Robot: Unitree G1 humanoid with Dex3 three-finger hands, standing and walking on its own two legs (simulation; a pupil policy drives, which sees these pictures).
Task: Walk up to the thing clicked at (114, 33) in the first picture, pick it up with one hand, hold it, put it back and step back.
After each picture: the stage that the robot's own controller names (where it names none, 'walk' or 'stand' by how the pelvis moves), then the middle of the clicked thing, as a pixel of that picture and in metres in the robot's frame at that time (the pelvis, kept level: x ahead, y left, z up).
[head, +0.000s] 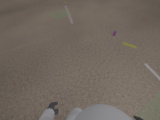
stand; (114, 33) +2.04 -0.47 -0.72
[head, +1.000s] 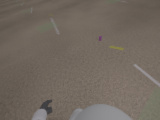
walk; (100, 38) +1.93 +0.01 -0.69
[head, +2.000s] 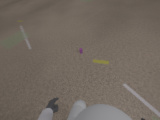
walk; (81, 50) +1.28 +0.37 -0.72
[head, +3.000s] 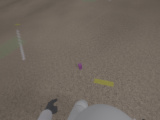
walk; (80, 66) +0.84 +0.33 -0.72
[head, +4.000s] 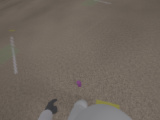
walk; (79, 83) +0.52 +0.29 -0.71
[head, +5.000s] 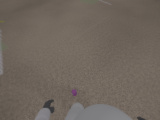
stand; (74, 92) +0.35 +0.25 -0.70
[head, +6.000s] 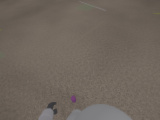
stand; (73, 99) +0.31 +0.25 -0.72
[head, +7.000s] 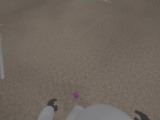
stand; (75, 95) +0.31 +0.23 -0.72
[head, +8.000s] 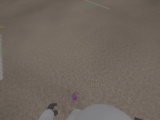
stand; (74, 97) +0.33 +0.24 -0.73
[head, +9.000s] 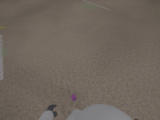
stand; (73, 97) +0.33 +0.25 -0.73
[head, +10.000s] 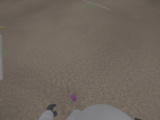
stand; (73, 98) +0.31 +0.25 -0.73
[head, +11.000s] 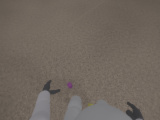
go down; (70, 85) +0.34 +0.26 -0.67
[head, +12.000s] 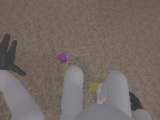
go down; (62, 58) +0.40 +0.28 -0.29
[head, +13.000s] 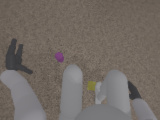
close in; (59, 57) +0.40 +0.29 -0.29
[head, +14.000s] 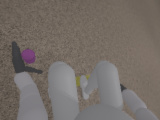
close in; (29, 57) +0.38 +0.32 -0.22
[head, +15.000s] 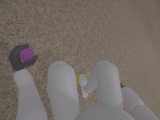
close; (27, 56) +0.37 +0.32 -0.22
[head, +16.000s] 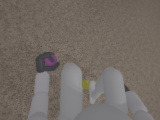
lift; (50, 61) +0.32 +0.29 -0.14
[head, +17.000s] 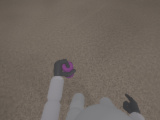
lift; (68, 70) +0.32 +0.19 +0.02
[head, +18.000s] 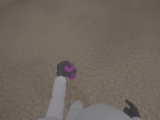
hold; (70, 71) +0.33 +0.18 -0.01
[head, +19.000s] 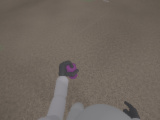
hold; (72, 71) +0.33 +0.17 +0.00
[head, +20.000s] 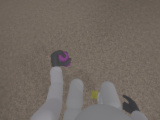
crouch; (65, 59) +0.40 +0.22 -0.07
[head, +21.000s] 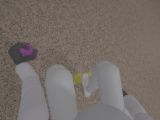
lower; (29, 53) +0.39 +0.32 -0.23
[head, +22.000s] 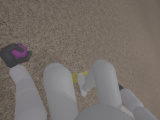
lower; (21, 54) +0.39 +0.33 -0.22
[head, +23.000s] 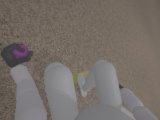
lower; (22, 54) +0.38 +0.33 -0.22
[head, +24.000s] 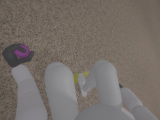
lower; (24, 53) +0.38 +0.33 -0.22
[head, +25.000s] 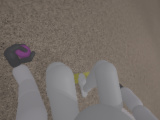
rest; (25, 54) +0.38 +0.33 -0.22
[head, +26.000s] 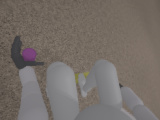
withdraw; (29, 56) +0.37 +0.30 -0.22
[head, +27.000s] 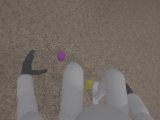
walk; (61, 56) +0.40 +0.26 -0.27
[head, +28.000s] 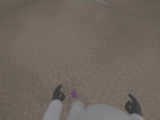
stand; (73, 94) +0.34 +0.21 -0.64
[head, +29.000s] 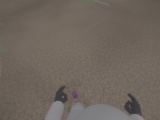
stand; (74, 94) +0.34 +0.23 -0.67
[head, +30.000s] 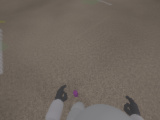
stand; (75, 93) +0.35 +0.22 -0.67
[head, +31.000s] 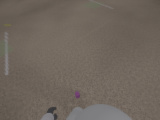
walk; (77, 94) +0.36 +0.21 -0.72
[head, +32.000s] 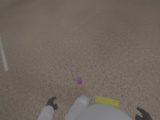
walk; (79, 81) +0.46 +0.22 -0.70
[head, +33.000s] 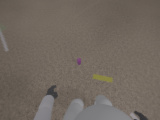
walk; (79, 61) +0.76 +0.20 -0.70
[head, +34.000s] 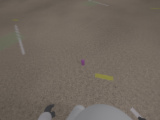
stand; (82, 62) +0.99 +0.24 -0.71
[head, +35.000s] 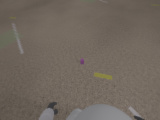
stand; (82, 61) +0.98 +0.23 -0.73
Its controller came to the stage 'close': yes
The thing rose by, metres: 0.71
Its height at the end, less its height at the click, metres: +0.00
